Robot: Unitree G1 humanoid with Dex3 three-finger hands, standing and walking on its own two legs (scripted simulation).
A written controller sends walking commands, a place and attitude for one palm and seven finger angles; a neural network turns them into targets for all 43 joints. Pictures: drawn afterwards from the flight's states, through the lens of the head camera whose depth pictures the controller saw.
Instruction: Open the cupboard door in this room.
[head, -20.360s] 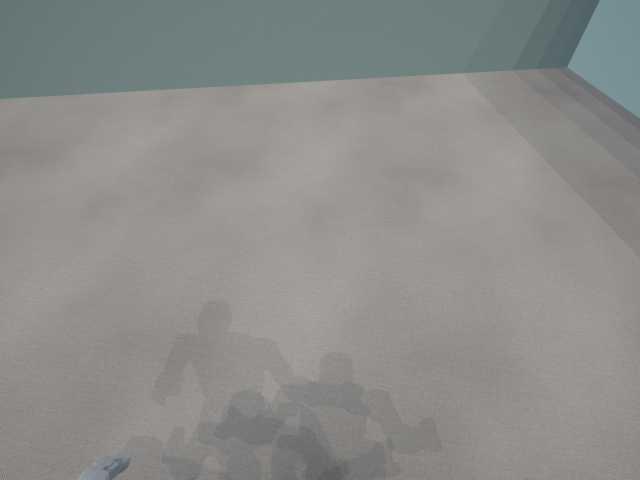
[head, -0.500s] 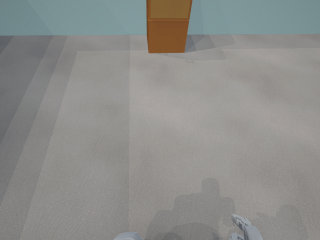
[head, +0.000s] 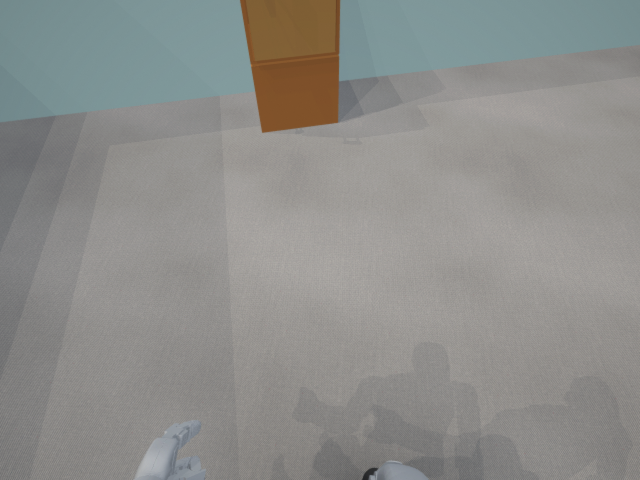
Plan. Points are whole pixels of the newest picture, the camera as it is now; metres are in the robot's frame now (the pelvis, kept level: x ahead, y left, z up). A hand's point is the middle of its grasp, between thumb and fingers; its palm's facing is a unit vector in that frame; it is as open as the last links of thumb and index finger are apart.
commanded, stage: turn or walk to find it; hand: left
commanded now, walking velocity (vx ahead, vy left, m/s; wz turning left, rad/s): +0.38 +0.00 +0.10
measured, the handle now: out of the picture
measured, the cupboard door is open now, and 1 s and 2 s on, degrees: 0 0 0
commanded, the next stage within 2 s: stand and wait in 0.98 s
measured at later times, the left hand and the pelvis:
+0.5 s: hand out of the picture +0.11 +0.19 -0.17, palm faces +0.18 -0.97 -0.14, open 7.4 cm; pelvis +0.20 +0.03 +0.00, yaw +3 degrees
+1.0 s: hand (233, 247) +0.55 +0.17 -0.14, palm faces -0.02 -0.97 -0.25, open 7.4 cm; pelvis +0.41 -0.01 +0.00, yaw +2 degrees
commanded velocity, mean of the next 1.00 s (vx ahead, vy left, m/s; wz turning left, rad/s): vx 0.36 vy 0.00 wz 0.05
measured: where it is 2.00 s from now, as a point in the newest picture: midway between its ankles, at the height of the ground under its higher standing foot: (323, 368)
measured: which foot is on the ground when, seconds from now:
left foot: down 0.00-0.00, up 0.02-0.42, down 0.44-0.96, up 0.98-1.00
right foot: down 0.00-0.46, up 0.48-0.94, down 0.96-1.00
